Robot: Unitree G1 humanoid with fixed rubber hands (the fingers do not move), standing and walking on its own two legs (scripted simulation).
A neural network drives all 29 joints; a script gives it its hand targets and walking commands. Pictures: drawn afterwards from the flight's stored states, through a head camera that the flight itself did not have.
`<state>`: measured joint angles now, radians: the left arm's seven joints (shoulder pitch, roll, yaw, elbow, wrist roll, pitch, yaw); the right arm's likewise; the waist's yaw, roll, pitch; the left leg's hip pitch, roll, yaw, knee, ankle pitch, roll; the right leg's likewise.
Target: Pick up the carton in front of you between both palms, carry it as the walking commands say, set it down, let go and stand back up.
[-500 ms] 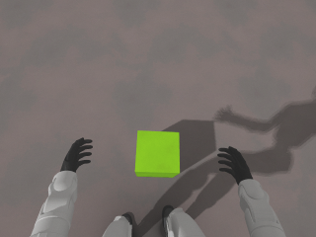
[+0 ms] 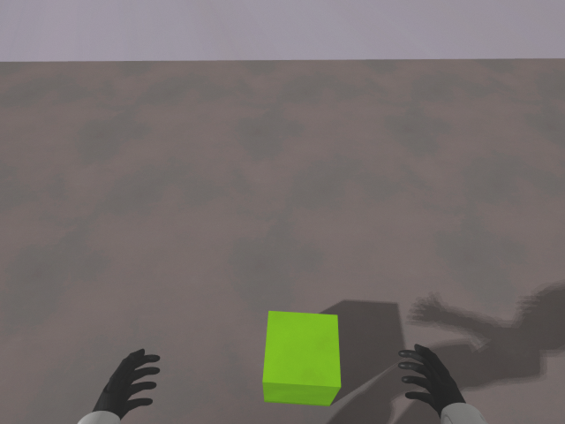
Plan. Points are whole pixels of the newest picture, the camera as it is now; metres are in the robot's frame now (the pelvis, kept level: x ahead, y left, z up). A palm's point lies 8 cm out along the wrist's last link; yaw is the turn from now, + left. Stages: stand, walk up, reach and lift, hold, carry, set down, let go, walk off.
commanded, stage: let go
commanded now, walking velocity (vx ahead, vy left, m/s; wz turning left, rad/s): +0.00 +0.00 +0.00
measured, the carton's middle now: (299, 359) +0.39 -0.07 -0.65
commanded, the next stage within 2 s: stand in 0.24 s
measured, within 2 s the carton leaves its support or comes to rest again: neither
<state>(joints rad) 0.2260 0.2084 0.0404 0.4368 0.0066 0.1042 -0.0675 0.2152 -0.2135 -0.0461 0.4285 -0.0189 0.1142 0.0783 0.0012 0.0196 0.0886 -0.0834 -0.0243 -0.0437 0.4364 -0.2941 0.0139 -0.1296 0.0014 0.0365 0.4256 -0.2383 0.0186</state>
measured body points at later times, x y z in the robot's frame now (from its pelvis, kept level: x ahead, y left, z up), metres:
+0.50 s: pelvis +0.03 -0.02 -0.01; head +0.03 -0.03 +0.44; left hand +0.13 +0.24 -0.12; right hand +0.13 -0.29 -0.11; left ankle -0.03 +0.11 -0.74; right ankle +0.00 -0.13 -0.74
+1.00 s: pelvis +0.05 -0.02 -0.02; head +0.05 -0.03 +0.43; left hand +0.12 +0.23 -0.15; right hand +0.06 -0.29 -0.15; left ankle -0.03 +0.11 -0.74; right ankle +0.00 -0.13 -0.74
